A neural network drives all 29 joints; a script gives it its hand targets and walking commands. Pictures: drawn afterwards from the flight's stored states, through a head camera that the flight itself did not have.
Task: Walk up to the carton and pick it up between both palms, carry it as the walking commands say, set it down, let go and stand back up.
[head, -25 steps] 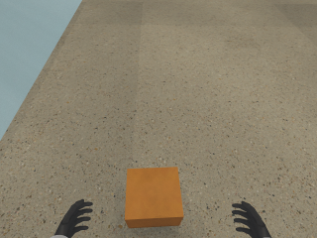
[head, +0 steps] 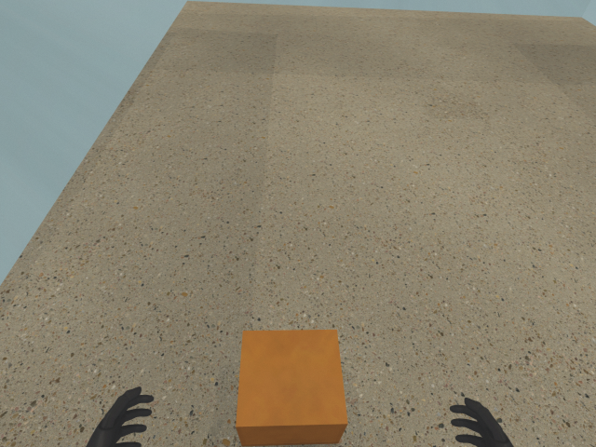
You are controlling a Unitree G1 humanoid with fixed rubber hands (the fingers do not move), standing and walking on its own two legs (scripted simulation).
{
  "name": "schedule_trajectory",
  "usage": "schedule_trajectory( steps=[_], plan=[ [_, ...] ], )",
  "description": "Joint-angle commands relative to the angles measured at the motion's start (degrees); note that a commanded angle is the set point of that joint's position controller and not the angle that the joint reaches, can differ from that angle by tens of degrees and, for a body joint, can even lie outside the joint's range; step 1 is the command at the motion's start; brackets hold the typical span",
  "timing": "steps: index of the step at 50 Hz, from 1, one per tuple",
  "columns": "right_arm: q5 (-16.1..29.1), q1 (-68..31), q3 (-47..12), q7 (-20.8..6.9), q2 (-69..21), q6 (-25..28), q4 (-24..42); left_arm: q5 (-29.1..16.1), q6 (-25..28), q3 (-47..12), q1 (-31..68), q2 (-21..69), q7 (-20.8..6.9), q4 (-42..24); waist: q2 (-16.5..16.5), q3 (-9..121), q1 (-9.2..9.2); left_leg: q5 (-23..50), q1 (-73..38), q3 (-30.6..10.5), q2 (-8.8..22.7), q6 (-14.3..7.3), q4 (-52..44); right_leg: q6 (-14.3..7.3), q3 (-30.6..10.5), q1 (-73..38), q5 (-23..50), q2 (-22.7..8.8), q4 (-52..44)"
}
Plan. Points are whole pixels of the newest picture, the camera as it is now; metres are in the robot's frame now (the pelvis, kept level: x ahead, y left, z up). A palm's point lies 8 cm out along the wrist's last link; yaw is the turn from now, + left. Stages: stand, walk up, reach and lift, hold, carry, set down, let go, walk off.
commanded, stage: stand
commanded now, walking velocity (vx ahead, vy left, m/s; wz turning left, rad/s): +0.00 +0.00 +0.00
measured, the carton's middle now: (290, 386) +0.44 +0.02 -0.67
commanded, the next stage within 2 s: none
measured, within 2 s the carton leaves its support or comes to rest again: neither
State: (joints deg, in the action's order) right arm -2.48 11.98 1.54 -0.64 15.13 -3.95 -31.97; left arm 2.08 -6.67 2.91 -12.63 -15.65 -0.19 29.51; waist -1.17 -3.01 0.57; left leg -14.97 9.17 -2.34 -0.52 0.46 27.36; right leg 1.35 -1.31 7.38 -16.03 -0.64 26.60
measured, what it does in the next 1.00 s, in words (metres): stands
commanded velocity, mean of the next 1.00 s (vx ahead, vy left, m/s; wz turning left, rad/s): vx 0.00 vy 0.00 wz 0.00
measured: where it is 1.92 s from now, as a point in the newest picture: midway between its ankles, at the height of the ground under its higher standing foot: outside the picture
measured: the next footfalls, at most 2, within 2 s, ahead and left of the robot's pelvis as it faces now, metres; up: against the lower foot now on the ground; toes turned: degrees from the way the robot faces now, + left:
none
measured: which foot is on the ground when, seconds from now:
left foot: down 0.00-1.00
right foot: down 0.00-1.00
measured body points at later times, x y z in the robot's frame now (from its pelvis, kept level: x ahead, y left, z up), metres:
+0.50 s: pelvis +0.02 +0.01 +0.00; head +0.02 +0.03 +0.45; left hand +0.14 +0.31 -0.11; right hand +0.14 -0.29 -0.09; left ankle +0.00 +0.12 -0.74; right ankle -0.01 -0.13 -0.74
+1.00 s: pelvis +0.00 +0.01 +0.01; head +0.00 +0.02 +0.46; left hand +0.09 +0.32 -0.12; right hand +0.11 -0.30 -0.09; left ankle +0.00 +0.12 -0.74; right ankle -0.01 -0.13 -0.74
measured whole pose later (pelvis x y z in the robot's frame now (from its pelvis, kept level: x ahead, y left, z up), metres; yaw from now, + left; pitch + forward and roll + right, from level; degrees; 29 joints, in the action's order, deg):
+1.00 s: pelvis +0.00 +0.01 +0.01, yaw -1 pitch -3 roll +0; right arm -1.5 9.2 0.1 0.7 21.8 -0.2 -53.7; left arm 1.8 -0.1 0.1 -10.7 -22.3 0.9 55.9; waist -1.3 -1.2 0.6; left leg -12.4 6.8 -1.2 -0.8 -0.6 21.9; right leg 2.0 -2.4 4.8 -12.5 -1.1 19.9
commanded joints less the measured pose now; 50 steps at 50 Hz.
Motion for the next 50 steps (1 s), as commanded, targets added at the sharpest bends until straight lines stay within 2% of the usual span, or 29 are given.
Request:
schedule_trajectory(
  steps=[1,3,4,7,8,11,12,13,14,16,18,19,21,25,27,28,29,31,34,35,37,38,39,42,44,46,48,49,50],
  plan=[
    [-0.3,-4.05,3.62,1.33,9.17,2.47,0.72,0.97,4.47,2.41,2.68,-9.01,0.71,-0.32,0.09,1.33,-0.44,-1.69,3.85,-2.1,3.26,-0.04,-5.96,0.48,-0.77,4.61,1.22,-1.65,-3.95],
    [-0.1,-3.0,3.34,0.71,9.91,2.68,-1.03,0.77,5.51,2.3,1.01,-10.01,0.51,1.86,-0.77,4.4,0.57,2.79,2.83,-1.5,3.49,0.16,-4.59,-0.05,-1.26,2.58,3.85,-1.5,-3.77],
    [-0.47,-4.12,3.6,1.01,11.24,3.26,-1.72,0.62,5.27,1.67,2.62,-9.2,0.69,2.87,2.97,3.73,-0.24,4.02,4.21,-1.91,2.93,-0.28,-5.03,0.15,-1.35,1.61,5.07,-1.31,-4.58],
    [0.13,-2.87,3.45,1.43,11.65,3.21,-4.35,0.93,6.46,1.44,1.48,-9.81,1.1,4.61,1.27,6.01,-0.71,9.63,-0.37,-1.94,3.54,-0.73,-3.56,-0.1,-2.83,2.24,9.39,-2.85,-4.83],
    [0.08,-4.23,3.58,1.53,12.92,3.25,-4.6,0.32,6.43,1.24,2.03,-10.68,1.22,5.57,5.09,5.47,-0.95,11.82,0.93,-1.9,3.51,-0.18,-3.42,0.19,-2.68,1.52,10.77,-2.21,-3.97],
    [0.45,-3.82,2.88,1.39,12.26,3.53,-6.04,0.39,6.17,1.17,0.89,-12.62,1.77,8.2,-0.36,5.1,-0.16,17.72,0.98,-2.92,4.84,-0.8,-3.26,-0.12,-1.22,-0.56,15.28,-2.65,-3.26],
    [0.93,-2.12,2.9,1.52,12.17,3.82,-7.15,0.56,6.52,0.89,0.75,-11.8,1.52,8.88,2.87,6.78,-0.73,15.64,0.14,-2.93,4.88,-0.72,-3.36,-0.64,-2.61,-1.28,12.95,-3.29,-3.74],
    [0.16,-4.46,2.72,1.49,12.2,3.72,-7.27,0.39,6.55,0.6,0.7,-11.91,1.72,9.59,1.06,5.69,0.17,14.77,-0.2,-2.6,4.63,-0.85,-4.1,-0.51,-2.23,-0.11,12.52,-2.9,-4.24],
    [0.48,-3.47,2.83,1.62,12.74,3.64,-7.69,0.53,6.34,0.38,1.81,-12.35,1.62,9.78,1.2,5.38,-1.58,14.7,-1.24,-2.02,4.41,-0.86,-4.45,-0.83,-2.54,0.54,14.74,-3.33,-4.6],
    [0.38,-3.7,2.6,1.7,13.97,3.81,-9.35,0.53,6.49,0.03,2.64,-11.86,1.8,11.06,5.11,5.64,-0.5,15.48,0.28,-2.68,4.84,-0.69,-4.71,-0.59,-3.15,-0.93,14.36,-3.27,-4.61],
    [0.89,-4.15,2.59,1.64,12.98,4.19,-9.45,0.62,6.69,0.29,1.88,-13.53,1.97,12.35,0.53,5.67,-1.23,17.87,-1.58,-2.69,5.12,-0.42,-5.43,-0.35,-2.34,-0.47,14.58,-3.02,-4.19],
    [0.49,-2.8,2.48,1.78,13.92,4.1,-10.25,0.42,6.9,-0.18,1.68,-12.58,1.67,12.63,2.84,4.9,-0.74,18.53,-1.75,-2.44,4.94,-0.47,-4.95,-0.33,-2.43,-0.79,16.07,-3.37,-4.93],
    [0.37,-3.67,2.29,2.23,14.16,3.8,-10.89,0.53,6.89,0.13,2.98,-13.07,1.72,13.44,0.55,5.04,-0.45,17.64,-1.74,-2.92,5.03,-0.83,-5.22,-0.54,-2.12,-0.08,15.38,-3.39,-4.88],
    [0.68,-4.7,2.12,1.98,14.15,3.9,-12.25,0.07,6.89,-0.29,1.65,-12.79,2.0,15.98,2.82,3.98,-0.11,15.78,-0.64,-2.41,5.45,-0.91,-6.02,-0.57,-3.11,-1.45,13.32,-3.98,-6.35],
    [0.72,-4.22,1.93,2.01,14.28,3.69,-13.4,0.45,7.2,-0.15,3.24,-14.2,1.83,16.31,0.18,4.98,-0.72,15.88,-1.66,-3.11,5.02,-1.12,-5.94,-0.92,-2.68,-1.23,15.44,-3.84,-5.68],
    [0.68,-5.59,2.27,1.65,15.09,4.12,-13.24,0.13,6.8,-0.57,3.36,-13.97,1.96,16.63,2.36,5.46,-0.45,16.45,-1.77,-3.43,5.46,-1.39,-6.22,-0.72,-2.47,-2.01,15.78,-4.2,-5.98],
    [0.77,-5.72,2.19,1.73,14.89,3.8,-13.3,-0.13,6.93,-0.34,3.7,-14.31,1.66,16.71,-0.71,5.84,0.06,17.54,-2.03,-3.31,5.35,-0.99,-6.3,-0.82,-2.25,-1.68,15.37,-3.94,-5.46],
    [0.71,-2.83,1.82,1.87,14.63,3.85,-14.44,0.42,7.22,-0.55,2.35,-15.13,1.85,17.98,2.56,5.46,-1.04,17.44,-3.04,-2.34,4.88,-0.8,-6.42,-0.47,-2.96,-1.84,16.62,-4.21,-6.55],
    [0.95,-4.35,1.17,2.0,14.1,4.24,-15.05,-0.1,7.22,-0.58,2.85,-14.24,2.01,19.28,-0.64,2.81,0.08,18.5,-1.29,-3.08,5.22,-1.28,-6.57,-0.42,-2.39,-1.55,17.43,-4.37,-6.14],
    [0.88,-4.42,1.27,1.74,15.33,4.44,-15.41,-0.28,6.74,-0.86,2.81,-14.12,2.03,19.63,1.98,4.85,0.04,16.93,-1.54,-3.73,5.34,-1.19,-6.77,-0.75,-3.1,-3.35,15.95,-4.54,-6.69],
    [0.96,-4.63,1.44,1.75,15.8,4.14,-16.36,-0.29,6.43,-0.5,2.91,-15.34,1.91,20.9,1.15,4.19,0.66,15.02,-1.8,-3.24,5.22,-1.05,-7.28,-0.82,-3.4,-2.23,13.41,-4.75,-7.84],
    [1.15,-2.92,1.15,1.94,14.99,3.96,-16.68,0.18,6.8,-1.07,5.8,-14.46,1.59,19.8,1.1,3.82,-1.13,15.67,-1.48,-3.19,5.29,-1.12,-7.38,-1.15,-3.04,-2.54,14.95,-4.81,-7.2],
    [0.79,-5.06,1.12,1.95,16.17,4.27,-16.84,-0.41,6.83,-1.22,2.87,-13.69,1.78,21.07,1.2,3.84,0.88,14.89,-1.55,-3.36,5.45,-1.44,-7.65,-0.98,-3.36,-2.08,14.54,-4.45,-7.66],
    [1.32,-3.57,0.64,1.71,15.49,4.27,-17.64,-0.17,6.41,-1.11,3.96,-15.76,1.96,22.09,0.27,2.83,-1.01,12.13,-1.47,-3.64,5.51,-1.51,-8.03,-0.97,-4.32,-2.4,12.71,-5.02,-9.03],
    [0.91,-3.68,0.92,1.92,16.02,4.37,-18.48,-0.13,6.66,-0.98,3.94,-15.86,1.94,22.46,-1.3,2.19,-0.04,11.7,-2.41,-4.34,5.57,-1.45,-9.73,-0.83,-3.26,-1.35,12.39,-4.76,-8.64],
    [1.25,-4.83,0.88,1.8,16.32,4.39,-18.23,-0.39,7.28,-1.4,4.78,-14.42,1.34,22.17,3.23,3.35,-0.47,9.93,-2.3,-3.57,5.31,-1.78,-8.29,-0.8,-4.47,-1.23,12.14,-4.91,-10.05],
    [1.2,-4.12,0.6,1.45,15.8,4.4,-19.09,-0.36,7.42,-1.19,4.59,-15.3,1.17,23.6,0.02,2.43,-1.12,8.6,-2.58,-3.44,5.7,-1.35,-8.97,-0.87,-4.61,-0.44,10.04,-4.87,-10.02],
    [0.71,-4.59,0.93,1.51,16.84,4.27,-19.62,-0.37,7.43,-1.0,3.16,-15.29,1.05,24.02,2.15,1.51,0.32,5.59,-1.04,-3.63,4.88,-1.28,-9.93,-0.82,-4.42,-0.54,8.22,-4.6,-9.64],
    [0.98,-5.02,1.05,1.4,16.45,4.62,-18.95,-0.25,7.14,-0.72,4.56,-16.42,1.3,23.88,3.36,-0.6,-0.72,5.37,0.13,-4.17,5.69,-1.67,-9.84,-1.36,-4.76,0.88,8.56,-5.03,-9.83]
  ],
)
